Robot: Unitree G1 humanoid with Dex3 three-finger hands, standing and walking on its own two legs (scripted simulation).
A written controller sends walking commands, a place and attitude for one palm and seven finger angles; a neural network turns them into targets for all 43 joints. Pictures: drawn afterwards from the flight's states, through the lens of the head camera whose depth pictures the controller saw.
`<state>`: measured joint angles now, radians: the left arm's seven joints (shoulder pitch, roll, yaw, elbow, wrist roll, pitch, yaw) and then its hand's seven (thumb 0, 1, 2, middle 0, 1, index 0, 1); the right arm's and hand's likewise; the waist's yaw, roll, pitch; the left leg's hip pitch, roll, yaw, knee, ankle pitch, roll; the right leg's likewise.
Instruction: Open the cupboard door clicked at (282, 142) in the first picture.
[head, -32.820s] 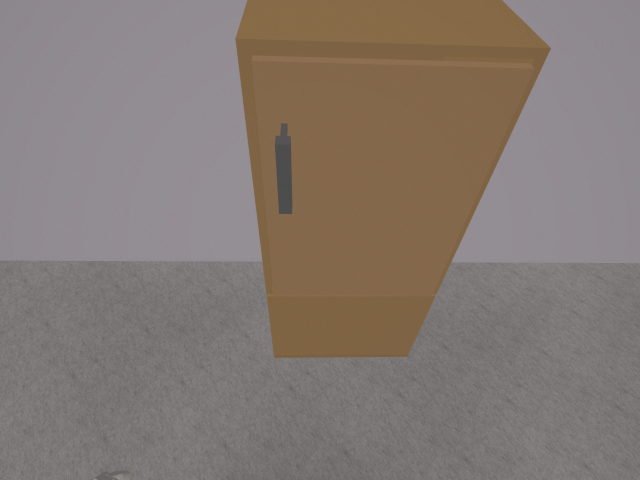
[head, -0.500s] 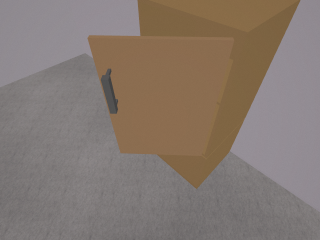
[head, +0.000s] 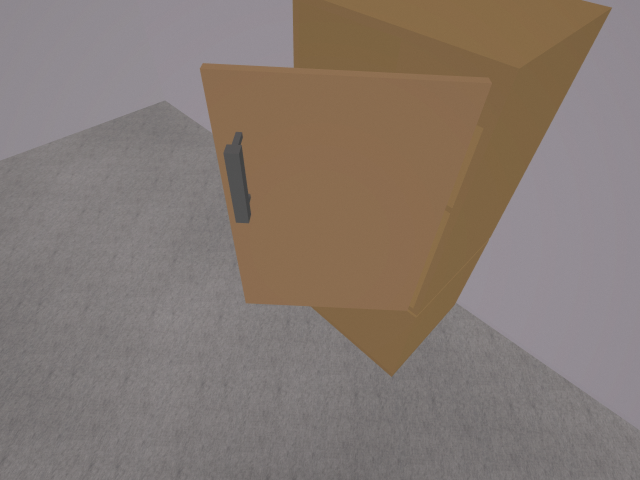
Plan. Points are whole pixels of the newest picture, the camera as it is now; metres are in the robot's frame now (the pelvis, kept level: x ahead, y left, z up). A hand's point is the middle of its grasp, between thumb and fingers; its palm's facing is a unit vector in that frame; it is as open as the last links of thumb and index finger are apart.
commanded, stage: come to a stop and stand still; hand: left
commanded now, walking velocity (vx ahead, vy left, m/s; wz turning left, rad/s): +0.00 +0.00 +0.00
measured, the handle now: (240, 178) +0.55 +0.16 +0.07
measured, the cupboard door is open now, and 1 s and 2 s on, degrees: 42 42 42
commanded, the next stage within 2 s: look again from close up in 0.16 s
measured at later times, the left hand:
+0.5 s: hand out of the picture -0.02 +0.17 -0.18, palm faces +0.01 -0.99 -0.15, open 7.4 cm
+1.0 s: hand (159, 444) +0.17 +0.20 -0.03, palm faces +0.27 -0.94 -0.18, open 7.4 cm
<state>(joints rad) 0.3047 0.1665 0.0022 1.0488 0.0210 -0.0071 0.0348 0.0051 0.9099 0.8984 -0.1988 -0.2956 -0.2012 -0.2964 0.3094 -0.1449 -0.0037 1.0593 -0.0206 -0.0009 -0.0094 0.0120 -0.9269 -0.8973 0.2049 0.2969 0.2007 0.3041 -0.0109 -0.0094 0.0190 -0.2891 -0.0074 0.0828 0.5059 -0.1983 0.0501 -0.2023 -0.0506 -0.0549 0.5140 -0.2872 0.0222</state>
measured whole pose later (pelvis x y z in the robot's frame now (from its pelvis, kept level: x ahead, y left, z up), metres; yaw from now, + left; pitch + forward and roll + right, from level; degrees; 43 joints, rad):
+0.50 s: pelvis +0.00 +0.01 +0.00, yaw +0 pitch -1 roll +0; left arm 0.34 0.16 -0.01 1.10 0.02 -0.01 0.03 0.00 0.91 0.90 -0.20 -0.30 -0.20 -0.30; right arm 0.25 -0.16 0.00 1.10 -0.01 -0.01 -0.01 0.01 -0.92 -0.90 0.20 0.30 0.20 0.30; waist 0.01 -0.03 0.02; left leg -0.25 -0.02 0.09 0.44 -0.17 0.06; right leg -0.17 -0.06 -0.05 0.45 -0.25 0.04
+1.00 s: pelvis +0.00 +0.01 -0.01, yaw +2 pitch +0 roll +0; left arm 0.46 0.20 0.03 0.13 -0.14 -0.07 0.14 0.03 0.89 0.87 -0.20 -0.33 -0.20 -0.33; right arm 0.34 -0.22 0.01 0.84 0.05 -0.25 -0.06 0.02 -0.92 -0.90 0.21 0.30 0.20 0.30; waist -0.03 0.02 -0.03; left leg -0.36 -0.05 0.06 0.57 -0.22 0.06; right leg -0.28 -0.06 -0.04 0.62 -0.34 0.01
